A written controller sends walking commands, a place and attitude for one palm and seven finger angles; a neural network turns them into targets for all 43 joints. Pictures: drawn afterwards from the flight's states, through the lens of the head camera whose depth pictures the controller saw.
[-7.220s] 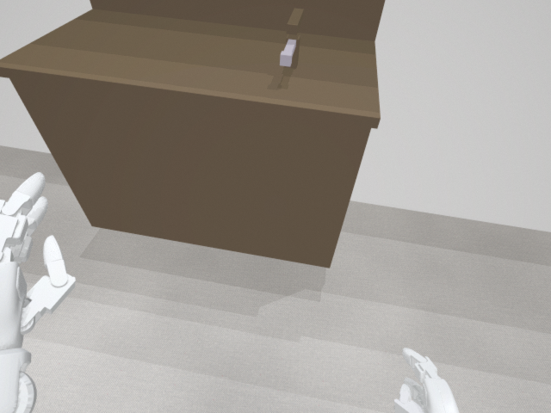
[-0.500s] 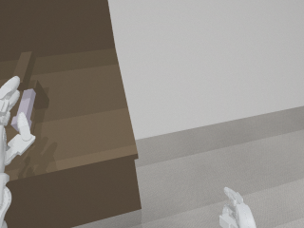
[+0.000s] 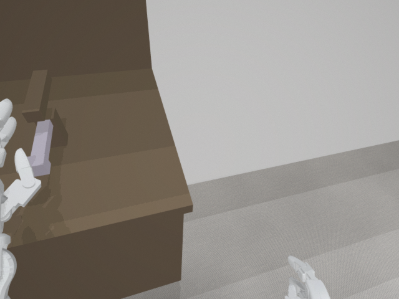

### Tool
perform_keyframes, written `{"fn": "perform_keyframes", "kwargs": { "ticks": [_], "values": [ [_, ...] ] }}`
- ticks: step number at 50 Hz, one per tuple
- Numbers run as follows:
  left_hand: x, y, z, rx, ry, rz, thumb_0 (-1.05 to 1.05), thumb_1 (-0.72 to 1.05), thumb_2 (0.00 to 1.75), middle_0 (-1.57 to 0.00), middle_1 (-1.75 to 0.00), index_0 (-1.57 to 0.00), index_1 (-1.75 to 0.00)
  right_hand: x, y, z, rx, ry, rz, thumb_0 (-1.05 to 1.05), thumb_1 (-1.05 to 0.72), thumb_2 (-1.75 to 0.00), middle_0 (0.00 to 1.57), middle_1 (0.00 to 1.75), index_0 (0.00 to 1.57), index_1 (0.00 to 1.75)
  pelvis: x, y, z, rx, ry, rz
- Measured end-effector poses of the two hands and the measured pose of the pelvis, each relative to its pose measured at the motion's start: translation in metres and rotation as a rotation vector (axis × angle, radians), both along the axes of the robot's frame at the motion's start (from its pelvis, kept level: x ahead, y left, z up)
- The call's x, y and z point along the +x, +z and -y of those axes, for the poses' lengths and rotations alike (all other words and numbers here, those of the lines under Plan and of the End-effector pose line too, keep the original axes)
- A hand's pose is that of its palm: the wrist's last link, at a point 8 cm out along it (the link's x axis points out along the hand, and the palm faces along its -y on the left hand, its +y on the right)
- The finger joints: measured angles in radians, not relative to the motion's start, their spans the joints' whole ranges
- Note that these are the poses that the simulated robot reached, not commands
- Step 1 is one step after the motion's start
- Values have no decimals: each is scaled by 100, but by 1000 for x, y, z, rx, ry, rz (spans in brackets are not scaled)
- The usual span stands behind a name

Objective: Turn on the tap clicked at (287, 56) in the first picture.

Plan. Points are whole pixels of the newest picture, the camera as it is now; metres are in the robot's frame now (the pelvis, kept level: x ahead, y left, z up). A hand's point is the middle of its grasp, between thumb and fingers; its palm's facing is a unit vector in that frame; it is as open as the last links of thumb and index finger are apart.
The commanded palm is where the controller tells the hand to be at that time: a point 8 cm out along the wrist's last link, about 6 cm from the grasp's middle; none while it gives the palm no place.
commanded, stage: come to a stop and stand still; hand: left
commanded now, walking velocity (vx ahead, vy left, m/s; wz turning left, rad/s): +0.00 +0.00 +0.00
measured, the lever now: (38, 165) +0.28 +0.33 +0.12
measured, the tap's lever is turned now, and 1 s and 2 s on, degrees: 0 0 0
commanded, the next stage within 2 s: look again from close up in 0.42 s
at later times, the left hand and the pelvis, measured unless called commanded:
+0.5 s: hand (58, 180) +0.23 +0.25 +0.16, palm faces +0.40 -0.84 -0.36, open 7.4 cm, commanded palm +0.18 +0.28 +0.18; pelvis +0.02 +0.00 +0.00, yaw +0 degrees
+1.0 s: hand (56, 187) +0.23 +0.25 +0.15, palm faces +0.41 -0.83 -0.37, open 7.4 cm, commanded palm +0.17 +0.28 +0.18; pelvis +0.01 +0.00 +0.01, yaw +1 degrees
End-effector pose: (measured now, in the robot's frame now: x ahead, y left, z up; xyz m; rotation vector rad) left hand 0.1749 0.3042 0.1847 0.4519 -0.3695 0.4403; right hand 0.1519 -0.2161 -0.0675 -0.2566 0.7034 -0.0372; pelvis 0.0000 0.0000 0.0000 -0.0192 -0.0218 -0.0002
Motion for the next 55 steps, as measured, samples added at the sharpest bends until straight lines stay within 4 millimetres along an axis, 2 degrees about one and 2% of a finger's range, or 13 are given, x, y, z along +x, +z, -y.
{"fn": "perform_keyframes", "kwargs": {
  "ticks": [5, 9, 15, 21, 32, 38, 43, 49, 55],
  "values": [
    [18, -17, 18, -61, -59, -69, 1, 90, 89, -21, -30, -20, -30, 28, 8, -8, 18, 13, 56, 1, -91, -90, 21, 30, 20, 30, 10, 2, -2, 1, -6, -11],
    [30, -27, 20, -63, -85, -133, 2, 90, 89, -21, -30, -20, -30, 43, 15, -10, 17, 8, 80, 1, -91, -90, 21, 30, 20, 30, 16, 3, 1, 1, -6, -17],
    [32, -12, 16, -16, -81, -105, 2, 89, 89, -21, -30, -21, -30, 53, 19, -4, -5, 1, 77, 1, -91, -90, 21, 30, 20, 30, 20, 3, 3, -1, -1, -21],
    [23, -1, 17, 2, -71, -78, 2, 89, 89, -21, -30, -21, -30, 50, 14, 4, -14, -17, 48, 1, -91, -90, 20, 30, 20, 30, 23, 3, 2, 0, 1, -20],
    [16, -25, 15, -85, -23, -160, 2, 90, 89, -21, -30, -21, -30, 27, 6, 9, -21, -46, -6, 1, -91, -90, 20, 30, 20, 30, 14, 5, 4, -2, 7, -13],
    [14, -13, 20, -45, -51, -123, 2, 89, 89, -21, -30, -21, -30, 19, 5, 9, -20, -52, -16, 1, -91, -90, 20, 30, 20, 30, 12, 5, 4, -1, 13, -12],
    [12, -5, 18, -10, -47, -114, 2, 89, 89, -21, -30, -21, -30, 19, 3, 9, -6, -61, -13, 1, -91, -90, 20, 30, 20, 30, 13, 6, 3, 1, 13, -15],
    [10, -15, 14, -39, -14, -161, 2, 89, 89, -21, -30, -21, -30, 22, 1, 8, 0, -61, -19, 1, -91, -90, 20, 30, 20, 30, 14, 6, 3, 1, 14, -20],
    [9, -19, 19, -52, -26, -173, 2, 90, 89, -21, -30, -21, -30, 27, 4, 8, -8, -44, -18, 1, -91, -90, 20, 30, 20, 30, 6, 6, 6, 1, 15, -24]
  ]
}}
